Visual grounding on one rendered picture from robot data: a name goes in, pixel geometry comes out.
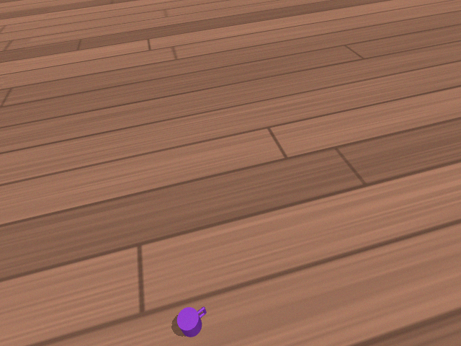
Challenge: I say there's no mug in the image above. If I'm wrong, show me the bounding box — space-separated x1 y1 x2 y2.
177 307 207 337

